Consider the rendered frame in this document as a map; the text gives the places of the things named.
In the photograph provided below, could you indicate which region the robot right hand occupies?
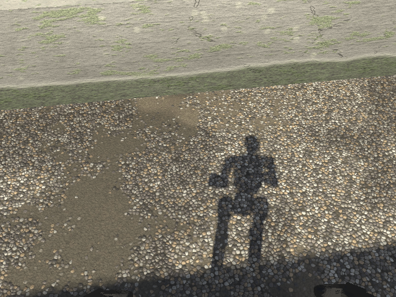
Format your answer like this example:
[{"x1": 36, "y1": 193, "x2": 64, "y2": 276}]
[{"x1": 314, "y1": 282, "x2": 376, "y2": 297}]

